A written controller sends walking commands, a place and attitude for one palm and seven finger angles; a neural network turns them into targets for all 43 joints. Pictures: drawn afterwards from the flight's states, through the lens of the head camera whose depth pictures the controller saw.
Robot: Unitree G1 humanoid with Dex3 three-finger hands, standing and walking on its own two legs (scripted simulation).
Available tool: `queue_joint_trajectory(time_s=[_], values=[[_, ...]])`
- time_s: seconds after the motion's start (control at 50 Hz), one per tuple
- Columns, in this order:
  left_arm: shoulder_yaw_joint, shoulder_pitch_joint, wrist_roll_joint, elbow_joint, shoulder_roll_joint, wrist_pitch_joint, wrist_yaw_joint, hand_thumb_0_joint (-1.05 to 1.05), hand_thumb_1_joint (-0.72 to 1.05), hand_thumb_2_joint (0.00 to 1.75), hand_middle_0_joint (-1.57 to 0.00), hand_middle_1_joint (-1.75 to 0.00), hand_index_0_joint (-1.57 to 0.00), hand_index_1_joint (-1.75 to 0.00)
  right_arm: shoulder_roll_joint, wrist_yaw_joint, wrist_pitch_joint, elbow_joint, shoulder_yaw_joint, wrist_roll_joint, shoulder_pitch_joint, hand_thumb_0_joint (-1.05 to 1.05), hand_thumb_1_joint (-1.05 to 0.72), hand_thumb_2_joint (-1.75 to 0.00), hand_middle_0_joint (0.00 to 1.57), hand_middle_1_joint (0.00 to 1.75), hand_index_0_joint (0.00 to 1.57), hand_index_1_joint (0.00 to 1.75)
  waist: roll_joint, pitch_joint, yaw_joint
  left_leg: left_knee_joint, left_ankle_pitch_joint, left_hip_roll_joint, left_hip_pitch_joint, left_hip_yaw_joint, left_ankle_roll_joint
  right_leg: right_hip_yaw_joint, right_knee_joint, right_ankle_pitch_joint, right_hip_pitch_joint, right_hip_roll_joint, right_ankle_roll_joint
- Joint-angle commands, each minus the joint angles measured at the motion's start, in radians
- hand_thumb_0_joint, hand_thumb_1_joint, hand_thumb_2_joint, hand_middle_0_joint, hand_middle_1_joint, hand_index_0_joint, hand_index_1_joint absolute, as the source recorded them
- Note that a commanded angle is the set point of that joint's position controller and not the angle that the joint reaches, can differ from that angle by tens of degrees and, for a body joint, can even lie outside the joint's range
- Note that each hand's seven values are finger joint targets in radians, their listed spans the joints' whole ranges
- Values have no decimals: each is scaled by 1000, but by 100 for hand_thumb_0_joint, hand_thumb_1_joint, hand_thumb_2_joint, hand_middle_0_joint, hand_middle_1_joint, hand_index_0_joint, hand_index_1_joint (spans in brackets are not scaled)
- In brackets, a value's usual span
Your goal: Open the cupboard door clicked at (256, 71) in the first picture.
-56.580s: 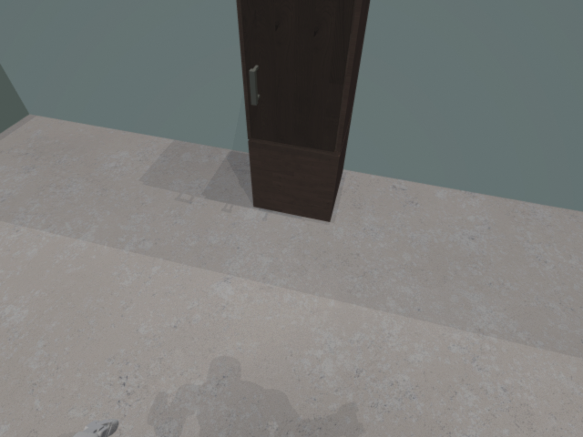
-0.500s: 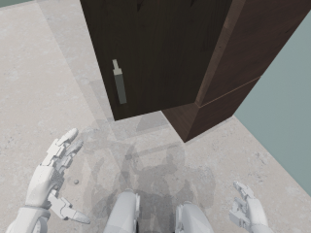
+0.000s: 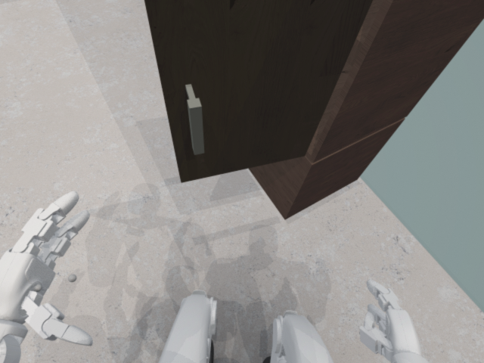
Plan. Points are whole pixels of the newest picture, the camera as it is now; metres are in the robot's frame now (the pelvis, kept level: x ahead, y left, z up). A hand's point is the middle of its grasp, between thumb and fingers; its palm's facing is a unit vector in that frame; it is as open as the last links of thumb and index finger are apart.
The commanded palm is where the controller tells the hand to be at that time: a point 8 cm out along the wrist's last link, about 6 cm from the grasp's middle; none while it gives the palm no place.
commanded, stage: slide the hand sideways off the handle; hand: left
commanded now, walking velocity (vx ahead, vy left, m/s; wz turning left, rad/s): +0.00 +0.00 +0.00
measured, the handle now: (194, 121) +0.50 +0.14 +0.06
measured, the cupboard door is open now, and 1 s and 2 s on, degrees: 76 76 76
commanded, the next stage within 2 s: draw the hand back to the body in 0.12 s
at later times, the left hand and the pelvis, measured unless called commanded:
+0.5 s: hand (30, 273) +0.21 +0.26 +0.12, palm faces +0.00 -0.99 -0.12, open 16.3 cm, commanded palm +0.18 +0.32 +0.12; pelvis +0.01 +0.01 +0.04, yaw +1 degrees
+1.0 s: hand out of the picture +0.22 +0.28 +0.20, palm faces +0.38 -0.80 -0.47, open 14.1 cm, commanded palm +0.19 +0.31 +0.24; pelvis +0.05 +0.00 +0.12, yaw +3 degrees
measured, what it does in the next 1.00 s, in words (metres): rises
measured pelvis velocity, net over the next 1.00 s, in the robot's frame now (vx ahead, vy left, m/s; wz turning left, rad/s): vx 0.05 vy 0.00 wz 0.05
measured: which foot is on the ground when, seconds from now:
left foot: down 0.00-1.00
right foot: down 0.00-1.00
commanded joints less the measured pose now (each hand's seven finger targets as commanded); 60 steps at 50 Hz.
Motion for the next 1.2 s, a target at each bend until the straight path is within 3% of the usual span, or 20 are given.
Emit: queue_joint_trajectory(time_s=[0.0, 0.18, 0.28, 0.32, 0.4, 0.44, 0.54, 0.6, 0.68, 0.7, 0.72, 0.74, 0.76, 0.78, 0.84, 0.94, 1.02, 1.06, 1.14, 1.18], values=[[154, -22, -45, -144, 208, -45, -7, 0, -50, 30, -15, -30, -15, -30, -157, -8, -65, -136, -66, 8, -39, 0, -90, -90, 20, 30, 20, 30, 96, -260, 18, -268, 102, -26, 338, -62, -23, 44, -201, 113, 45, 37, -30], [84, -94, -53, -192, 173, -39, -46, 0, -50, 30, -15, -30, -15, -30, -184, -7, -113, -129, -64, 7, -26, 0, -90, -90, 20, 30, 20, 30, 111, -279, -10, -281, 40, -21, 393, -107, -33, 29, -174, 100, -36, 33, -25], [130, 22, -39, -408, 238, 16, 3, 0, -50, 30, -15, -30, -15, -30, -179, 4, -113, -170, -65, 13, -25, 0, -90, -90, 20, 30, 20, 30, 204, -356, 49, -397, 89, -16, 567, -131, -65, 18, -214, 135, 41, 29, -31], [142, 85, -31, -497, 241, 52, 41, 0, -50, 30, -15, -30, -15, -30, -166, 6, -105, -180, -68, 18, -19, 0, -90, -90, 20, 30, 20, 30, 211, -373, 57, -433, 144, -13, 633, -136, -75, 9, -241, 158, 79, 30, -29], [160, 172, -29, -480, 200, 123, 112, 0, -50, 30, -15, -30, -15, -30, -134, -1, -71, -180, -66, 23, -19, 0, -90, -90, 20, 30, 20, 30, 151, -280, 38, -480, 123, -17, 606, -122, -61, -4, -315, 161, 172, 38, -22], [140, 165, -33, -421, 162, 141, 124, 0, -50, 30, -15, -30, -15, -30, -131, -9, -58, -182, -61, 25, -11, 0, -90, -90, 20, 30, 20, 30, 101, -193, 8, -487, 70, -24, 558, -100, -46, -10, -362, 141, 200, 36, -14], [74, 91, -39, -341, 139, 137, 78, 0, -50, 30, -15, -30, -15, -30, -149, -29, -73, -189, -42, 27, 20, 0, -90, -90, 20, 30, 20, 30, 51, -101, -41, -489, 49, -36, 535, -59, -19, 13, -465, 111, 273, 34, -8], [69, 40, -42, -421, 192, 112, 44, 0, -50, 30, -15, -30, -15, -30, -160, -37, -102, -199, -32, 23, 33, 0, -90, -90, 20, 30, 20, 30, 68, -132, -40, -497, 127, -40, 594, -46, -7, 37, -506, 154, 357, 36, -15], [130, 108, -45, -504, 256, 109, 43, 0, -36, 36, -16, -30, -16, -30, -140, -39, -123, -195, -29, 28, 37, 0, -90, -90, 20, 30, 20, 30, 109, -158, -5, -548, 267, -37, 702, -32, -11, 37, -550, 262, 459, 36, -19], [165, 132, -44, -491, 281, 120, 56, 0, -32, 37, -16, -30, -16, -30, -136, -37, -123, -184, -29, 27, 31, 0, -90, -90, 20, 30, 20, 30, 134, -154, 12, -555, 285, -37, 707, -28, -12, 40, -558, 278, 490, 38, -25], [208, 145, 154, -545, 428, 203, 285, 0, -29, 39, -16, -30, -16, -30, -129, -63, -78, -202, -14, 5, 7, 0, -90, -90, 20, 30, 20, 30, 166, -154, 102, -644, 233, -25, 730, -6, -15, 94, -614, 231, 513, -1, -34], [127, 223, 172, -581, 266, 265, 400, 0, -26, 40, -16, -30, -16, -30, -88, -71, -59, -223, -7, 7, -2, 0, -90, -90, 20, 30, 20, 30, 205, -61, 61, -697, 163, -19, 729, -19, -30, 70, -626, 204, 492, -8, -32], [83, 270, 187, -568, 195, 308, 461, 0, -22, 42, -16, -30, -16, -30, -78, -75, -42, -223, -7, 9, -8, 0, -90, -90, 20, 30, 20, 30, 177, 7, 51, -729, 99, -16, 712, -33, -39, 56, -636, 184, 490, -9, -29], [45, 284, 218, -600, 169, 337, 511, 0, -18, 43, -16, -30, -16, -30, -73, -73, -24, -222, -7, 12, -1, 0, -90, -90, 20, 30, 20, 30, 221, 21, 42, -740, 89, -13, 733, -27, -37, 55, -649, 191, 513, -12, -28], [42, 331, 270, -628, 184, 383, 622, 0, -8, 48, -16, -30, -16, -30, -74, -77, 17, -215, -11, 10, 8, 0, -90, -90, 20, 30, 20, 30, 110, 5, 26, -749, 179, -9, 785, 0, -23, 63, -715, 248, 614, -18, -20], [7, 231, 316, -596, 180, 401, 698, 0, 9, 55, -17, -30, -17, -30, -97, -80, 24, -191, -12, -2, 21, 0, -90, -90, 20, 30, 20, 30, 11, 12, 1, -780, 331, -15, 907, 27, -4, 67, -790, 387, 716, -33, -3], [-3, 162, 335, -641, 193, 397, 711, 0, 23, 62, -18, -30, -18, -30, -105, -80, 5, -172, -5, -5, 8, 0, -90, -90, 20, 30, 20, 30, 32, -3, 16, -829, 440, -20, 1012, 29, 3, 67, -823, 493, 798, -43, -2], [4, 169, 337, -640, 193, 397, 711, 0, 31, 64, -18, -30, -18, -30, -101, -79, 0, -164, -3, -4, -1, 0, -90, -90, 20, 30, 20, 30, -9, 20, 25, -852, 484, -19, 1043, 31, 6, 64, -843, 533, 826, -45, 1], [41, 164, 334, -676, 211, 391, 702, 0, 44, 70, -18, -30, -18, -30, -91, -70, -11, -146, 1, -6, -27, 0, -90, -90, 20, 30, 20, 30, -11, 51, 40, -890, 541, -22, 1087, 42, 4, 68, -885, 604, 895, -54, 3], [49, 170, 333, -706, 208, 383, 696, 0, 51, 74, -19, -30, -19, -30, -86, -64, -15, -142, 4, -5, -37, 0, -90, -90, 20, 30, 20, 30, 25, 69, 46, -912, 589, -19, 1118, 44, 2, 68, -904, 631, 919, -53, 2]])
